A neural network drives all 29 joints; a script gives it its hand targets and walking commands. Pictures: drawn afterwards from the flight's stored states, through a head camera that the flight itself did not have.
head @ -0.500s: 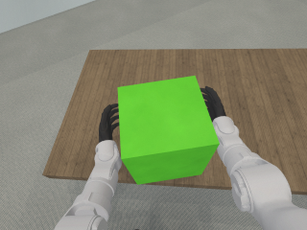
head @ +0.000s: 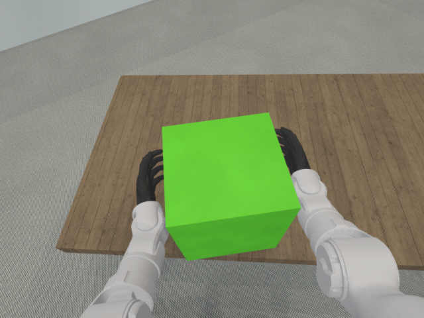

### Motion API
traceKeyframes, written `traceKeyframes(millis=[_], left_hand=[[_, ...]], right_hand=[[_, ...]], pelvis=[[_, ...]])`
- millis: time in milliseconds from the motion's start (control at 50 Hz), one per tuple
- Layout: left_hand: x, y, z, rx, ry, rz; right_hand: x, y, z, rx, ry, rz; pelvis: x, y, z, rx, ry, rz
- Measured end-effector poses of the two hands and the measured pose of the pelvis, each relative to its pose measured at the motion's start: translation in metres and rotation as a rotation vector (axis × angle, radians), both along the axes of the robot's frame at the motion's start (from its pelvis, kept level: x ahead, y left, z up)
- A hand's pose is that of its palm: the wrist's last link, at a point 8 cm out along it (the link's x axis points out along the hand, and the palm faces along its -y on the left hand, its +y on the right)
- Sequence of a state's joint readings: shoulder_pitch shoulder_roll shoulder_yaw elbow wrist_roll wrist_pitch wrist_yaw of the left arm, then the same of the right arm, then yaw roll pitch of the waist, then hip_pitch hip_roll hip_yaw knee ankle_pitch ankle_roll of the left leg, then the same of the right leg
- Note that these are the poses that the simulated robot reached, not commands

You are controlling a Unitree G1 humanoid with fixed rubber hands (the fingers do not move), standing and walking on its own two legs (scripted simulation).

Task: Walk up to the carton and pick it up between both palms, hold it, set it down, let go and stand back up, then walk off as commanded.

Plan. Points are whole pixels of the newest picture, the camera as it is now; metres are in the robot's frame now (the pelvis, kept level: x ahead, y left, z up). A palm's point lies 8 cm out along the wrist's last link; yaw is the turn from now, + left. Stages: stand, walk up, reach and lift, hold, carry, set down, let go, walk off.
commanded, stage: reach and lift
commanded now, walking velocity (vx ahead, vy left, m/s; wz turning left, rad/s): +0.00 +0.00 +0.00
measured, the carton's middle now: (224, 193) +0.38 +0.02 -0.04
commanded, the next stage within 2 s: none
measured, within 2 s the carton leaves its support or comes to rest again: leaves its support in 0.14 s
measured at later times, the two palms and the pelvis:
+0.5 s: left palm (142, 193) +0.33 +0.16 +0.03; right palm (301, 159) +0.41 -0.13 +0.05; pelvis -0.01 +0.00 +0.00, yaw +0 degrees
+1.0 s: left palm (131, 168) +0.34 +0.17 +0.10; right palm (313, 143) +0.40 -0.13 +0.12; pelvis -0.01 +0.01 +0.01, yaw +0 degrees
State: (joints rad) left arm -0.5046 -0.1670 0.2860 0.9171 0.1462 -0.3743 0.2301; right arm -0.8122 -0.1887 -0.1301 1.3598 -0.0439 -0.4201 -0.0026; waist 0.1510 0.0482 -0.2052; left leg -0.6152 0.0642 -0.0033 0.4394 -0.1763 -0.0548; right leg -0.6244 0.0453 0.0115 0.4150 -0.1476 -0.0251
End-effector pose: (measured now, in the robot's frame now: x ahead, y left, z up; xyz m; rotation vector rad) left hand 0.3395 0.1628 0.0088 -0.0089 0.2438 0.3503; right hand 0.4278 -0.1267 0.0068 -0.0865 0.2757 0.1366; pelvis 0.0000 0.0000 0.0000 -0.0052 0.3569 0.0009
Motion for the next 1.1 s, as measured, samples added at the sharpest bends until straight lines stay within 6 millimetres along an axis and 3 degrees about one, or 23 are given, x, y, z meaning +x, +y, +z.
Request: traceKeyframes(millis=[200, 560, 840, 1100], left_hand=[[-0.002, 0.001, 0.008, -0.002, -0.033, -0.003], [-0.011, -0.001, 0.031, -0.068, -0.02, -0.007], [-0.003, 0.004, 0.074, -0.064, -0.035, -0.039], [0.003, 0.004, 0.106, -0.051, -0.037, -0.114]], right_hand=[[-0.004, 0.001, 0.009, 0.0, -0.037, -0.008], [-0.016, -0.001, 0.049, -0.044, -0.024, -0.031], [-0.017, 0.002, 0.096, -0.023, -0.038, -0.076], [-0.035, -0.002, 0.117, -0.023, -0.047, -0.155]], pelvis=[[-0.002, 0.002, 0.001, -0.003, -0.014, 0.0], [-0.012, 0.004, 0.004, -0.006, -0.122, 0.001], [-0.014, 0.005, 0.006, -0.007, -0.214, 0.003], [-0.01, 0.012, 0.009, -0.016, -0.325, 0.007]])
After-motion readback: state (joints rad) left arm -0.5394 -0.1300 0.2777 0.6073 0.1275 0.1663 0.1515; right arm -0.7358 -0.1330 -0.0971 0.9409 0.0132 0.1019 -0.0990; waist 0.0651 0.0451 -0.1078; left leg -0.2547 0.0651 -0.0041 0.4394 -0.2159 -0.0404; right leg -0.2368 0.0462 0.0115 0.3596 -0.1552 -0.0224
